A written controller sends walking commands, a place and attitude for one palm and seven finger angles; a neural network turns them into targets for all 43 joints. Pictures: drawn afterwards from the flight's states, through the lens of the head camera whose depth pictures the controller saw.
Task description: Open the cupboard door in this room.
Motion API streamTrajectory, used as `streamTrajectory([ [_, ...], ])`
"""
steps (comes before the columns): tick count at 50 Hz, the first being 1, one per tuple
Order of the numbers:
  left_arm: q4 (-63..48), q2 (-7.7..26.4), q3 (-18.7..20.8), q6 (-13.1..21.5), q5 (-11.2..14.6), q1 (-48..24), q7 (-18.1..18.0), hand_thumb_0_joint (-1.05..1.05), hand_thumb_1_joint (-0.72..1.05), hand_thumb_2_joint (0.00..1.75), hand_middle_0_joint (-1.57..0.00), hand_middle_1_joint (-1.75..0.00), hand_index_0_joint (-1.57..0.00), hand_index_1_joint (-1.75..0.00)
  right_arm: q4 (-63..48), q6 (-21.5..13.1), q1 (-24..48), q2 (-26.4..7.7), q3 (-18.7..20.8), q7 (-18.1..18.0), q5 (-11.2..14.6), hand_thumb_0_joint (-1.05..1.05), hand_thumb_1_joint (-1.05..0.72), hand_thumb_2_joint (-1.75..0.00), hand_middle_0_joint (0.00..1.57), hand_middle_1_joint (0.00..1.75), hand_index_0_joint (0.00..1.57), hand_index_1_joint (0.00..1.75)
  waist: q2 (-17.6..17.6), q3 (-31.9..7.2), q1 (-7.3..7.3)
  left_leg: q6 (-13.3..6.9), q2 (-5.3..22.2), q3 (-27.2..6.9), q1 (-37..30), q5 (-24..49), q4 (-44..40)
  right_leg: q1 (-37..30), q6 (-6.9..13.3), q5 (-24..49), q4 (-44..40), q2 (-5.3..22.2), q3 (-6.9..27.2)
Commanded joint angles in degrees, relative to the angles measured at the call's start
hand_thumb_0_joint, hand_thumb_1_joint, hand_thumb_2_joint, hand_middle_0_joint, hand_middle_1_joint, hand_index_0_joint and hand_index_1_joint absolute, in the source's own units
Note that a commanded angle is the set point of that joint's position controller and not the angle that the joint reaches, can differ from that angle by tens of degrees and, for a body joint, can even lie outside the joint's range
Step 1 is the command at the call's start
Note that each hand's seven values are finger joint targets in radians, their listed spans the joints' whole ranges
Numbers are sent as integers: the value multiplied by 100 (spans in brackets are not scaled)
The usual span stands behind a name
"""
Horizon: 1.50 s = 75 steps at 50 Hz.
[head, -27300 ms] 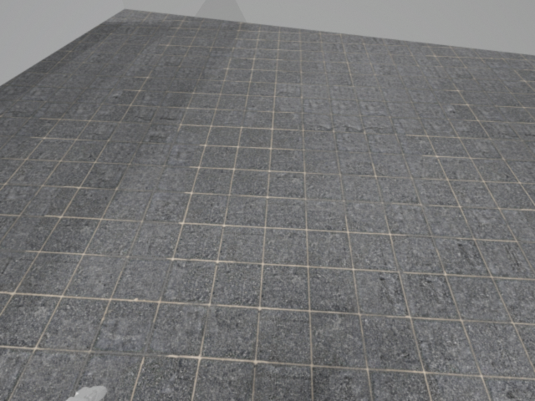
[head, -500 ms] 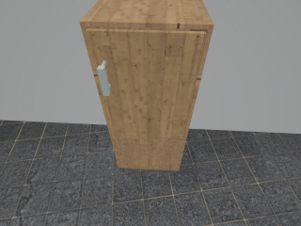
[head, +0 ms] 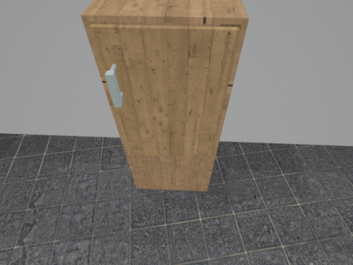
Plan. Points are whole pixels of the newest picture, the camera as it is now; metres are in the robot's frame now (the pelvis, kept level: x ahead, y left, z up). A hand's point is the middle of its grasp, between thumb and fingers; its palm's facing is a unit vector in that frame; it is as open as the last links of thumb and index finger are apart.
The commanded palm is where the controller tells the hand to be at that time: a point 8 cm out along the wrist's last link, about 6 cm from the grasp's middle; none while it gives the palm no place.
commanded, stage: look again from close up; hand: left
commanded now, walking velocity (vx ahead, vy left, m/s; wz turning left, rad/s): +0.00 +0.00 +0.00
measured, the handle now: (116, 85) +0.60 +0.23 +0.06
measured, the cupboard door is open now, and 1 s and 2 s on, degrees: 0 0 0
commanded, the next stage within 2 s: come to a stop and stand still in 0.34 s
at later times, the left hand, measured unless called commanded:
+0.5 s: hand out of the picture +0.04 +0.17 -0.17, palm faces +0.02 -0.98 -0.21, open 7.4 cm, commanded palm none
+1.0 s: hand out of the picture +0.07 +0.24 -0.15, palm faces +0.05 -0.95 -0.32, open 7.4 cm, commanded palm none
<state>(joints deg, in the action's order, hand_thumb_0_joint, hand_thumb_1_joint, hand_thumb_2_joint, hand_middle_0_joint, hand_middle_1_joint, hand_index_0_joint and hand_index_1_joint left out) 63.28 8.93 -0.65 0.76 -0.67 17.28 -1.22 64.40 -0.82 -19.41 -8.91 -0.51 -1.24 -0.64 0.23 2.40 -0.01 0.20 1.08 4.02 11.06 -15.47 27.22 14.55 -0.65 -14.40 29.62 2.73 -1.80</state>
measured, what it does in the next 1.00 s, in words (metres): stands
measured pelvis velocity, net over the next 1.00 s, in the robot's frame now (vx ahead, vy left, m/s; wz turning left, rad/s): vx -0.01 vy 0.00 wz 0.03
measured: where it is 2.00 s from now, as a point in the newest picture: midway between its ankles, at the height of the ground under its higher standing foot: outside the picture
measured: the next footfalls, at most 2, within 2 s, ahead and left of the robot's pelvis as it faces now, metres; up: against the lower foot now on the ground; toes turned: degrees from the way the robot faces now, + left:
none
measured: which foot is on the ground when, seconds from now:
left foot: down 0.00-1.00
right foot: down 0.00-1.00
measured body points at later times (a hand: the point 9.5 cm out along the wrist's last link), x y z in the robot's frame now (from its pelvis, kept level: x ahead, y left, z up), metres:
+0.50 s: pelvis +0.02 -0.01 +0.00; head +0.03 -0.01 +0.45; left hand +0.04 +0.22 -0.15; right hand +0.04 -0.24 -0.16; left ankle -0.01 +0.12 -0.74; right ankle +0.01 -0.13 -0.74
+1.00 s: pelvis -0.01 +0.00 +0.00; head -0.04 +0.00 +0.45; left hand +0.07 +0.29 -0.12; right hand +0.09 -0.28 -0.12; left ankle -0.01 +0.12 -0.74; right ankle +0.01 -0.13 -0.74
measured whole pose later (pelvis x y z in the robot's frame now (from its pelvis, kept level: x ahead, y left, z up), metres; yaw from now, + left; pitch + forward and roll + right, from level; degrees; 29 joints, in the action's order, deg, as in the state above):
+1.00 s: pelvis -0.01 +0.00 +0.00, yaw +2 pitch -3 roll +0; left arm 55.4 18.1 0.6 0.1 -0.9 10.7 -0.3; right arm 55.0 -0.3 -10.5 -17.7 1.2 -0.4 -1.4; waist -0.4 -0.6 -0.2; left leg 0.0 1.2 2.3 10.3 -15.2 28.9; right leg 11.8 -0.7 -13.3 28.6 2.7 -3.5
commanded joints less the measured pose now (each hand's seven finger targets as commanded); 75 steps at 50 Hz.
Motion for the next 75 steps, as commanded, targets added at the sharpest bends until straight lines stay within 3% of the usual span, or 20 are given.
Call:
streamTrajectory([
  [1,-201,665,142,87,-5,170,-66,0,90,90,-20,-30,-20,-30,-174,-147,-166,-518,107,-35,3,0,-90,-90,20,30,20,30,-22,57,-27,-187,466,-453,274,640,-545,-228,257,696,-465,364,388],
  [7,-196,655,168,73,-11,74,-67,0,90,90,-20,-30,-20,-30,-134,-124,-101,-447,122,-44,-13,0,-90,-90,20,30,20,30,84,154,-17,-167,451,-437,270,577,-534,-157,270,610,-501,340,434],
  [14,-237,731,191,104,-15,-10,-59,0,90,90,-20,-30,-20,-30,-144,-135,38,-531,147,-50,-15,0,-90,-90,20,30,20,30,-177,-33,-11,-153,470,-395,49,933,-444,-278,273,1165,-477,400,414],
  [23,-280,843,221,109,-16,-111,-43,0,90,90,-20,-30,-20,-30,-182,-133,236,-657,157,-53,-22,0,-90,-90,20,30,20,30,18,-91,-11,-143,489,-419,-78,1032,-473,-325,290,1245,-521,396,442],
  [26,-314,930,239,111,-9,-194,-46,0,90,90,-20,-30,-20,-30,-198,-148,330,-760,168,-70,-13,0,-90,-90,20,30,20,30,84,-92,-24,-140,531,-453,-112,1386,-528,-358,279,1559,-507,401,437],
  [29,-290,961,234,115,-5,-203,-45,0,90,90,-20,-30,-20,-30,-211,-135,402,-793,175,-68,-12,0,-90,-90,20,30,20,30,-26,-166,-36,-130,526,-444,-158,1245,-547,-411,275,1504,-579,423,453],
  [30,-746,1868,230,152,-59,-214,-73,0,90,90,-20,-30,-20,-30,-887,-103,726,-1481,310,-32,-40,0,-90,-90,20,30,20,30,-144,364,36,-120,340,-549,174,1226,-462,-421,307,1660,-544,304,389],
  [31,-791,1555,395,195,-38,-104,-90,0,90,90,-20,-30,-20,-30,-1039,-229,635,-1506,420,-50,-63,0,-90,-90,20,30,20,30,178,-819,1,-183,430,-515,-49,1669,33,-721,366,2189,-112,519,577],
  [32,-901,1618,404,202,-25,-153,-88,0,90,90,-20,-30,-20,-30,-1098,-228,612,-1420,452,-80,-60,0,-90,-90,20,30,20,30,143,-1305,32,-213,396,-514,-171,1793,222,-966,451,2610,-55,574,604],
  [33,-974,1488,416,180,-18,-159,-94,0,90,90,-20,-30,-20,-30,-1164,-193,571,-1310,459,-92,-45,0,-90,-90,20,30,20,30,-117,-1285,43,-202,369,-470,-14,1526,262,-996,489,2595,-96,631,619],
  [35,-1040,1343,364,105,-27,-170,-85,0,90,90,-20,-30,-20,-30,-1233,-86,547,-1088,396,-54,-66,0,-90,-90,20,30,20,30,-687,-764,58,-197,235,-348,245,732,237,-725,490,2025,-337,665,664],
  [37,-1153,1512,398,83,-41,-395,-71,0,90,90,-20,-30,-20,-30,-1307,-57,600,-1273,447,-36,-55,0,-90,-90,20,30,20,30,-449,-253,110,-201,268,-417,279,713,116,-258,460,1347,-487,602,637],
  [40,-1248,1596,390,86,-25,-549,-35,0,90,90,-20,-30,-20,-30,-1344,-100,739,-1479,435,-4,-68,0,-90,-90,20,30,20,30,97,-349,53,-264,463,-568,104,1357,-56,-300,363,1206,-350,398,386],
  [42,-1230,1692,376,71,-15,-626,-12,0,90,90,-20,-30,-20,-30,-1371,-104,903,-1641,433,4,-69,0,-90,-90,20,30,20,30,147,-281,22,-258,515,-631,218,1291,-172,-336,307,1009,-378,374,330],
  [45,-1218,1722,337,38,-20,-769,26,0,90,90,-20,-30,-20,-30,-1365,-98,1004,-1697,383,38,-75,0,-90,-90,20,30,20,30,104,-24,-3,-260,528,-735,441,628,-496,-292,249,287,-616,339,340],
  [49,-1147,1826,308,31,-23,-844,60,0,90,90,-20,-30,-20,-30,-1342,-91,1099,-1840,358,70,-73,0,-90,-90,20,30,20,30,105,61,-15,-238,503,-808,511,69,-747,-251,199,-58,-817,378,374],
  [55,-1040,1804,261,27,-30,-822,67,0,90,90,-20,-30,-20,-30,-1203,-75,1012,-1822,321,104,-61,0,-90,-90,20,30,20,30,38,-81,4,-200,500,-853,427,-212,-933,-316,153,-206,-977,416,377],
  [63,-760,1633,221,14,-31,-548,38,0,90,90,-20,-30,-20,-30,-905,-41,841,-1665,292,109,-33,0,-90,-90,20,30,20,30,-17,58,-6,-157,475,-868,547,-555,-1077,-291,96,-374,-1127,454,390],
  [67,-599,1474,204,27,-26,-405,5,0,90,90,-20,-30,-20,-30,-702,-54,679,-1508,277,94,-17,0,-90,-90,20,30,20,30,-5,-105,3,-139,487,-829,415,-196,-1028,-433,90,-61,-1085,469,351],
  [75,-306,1124,169,26,-29,-71,-56,0,90,90,-20,-30,-20,-30,-395,-18,441,-1158,250,63,12,0,-90,-90,20,30,20,30,-66,81,4,-102,471,-746,391,-81,-1008,-356,76,-46,-1138,475,340],
])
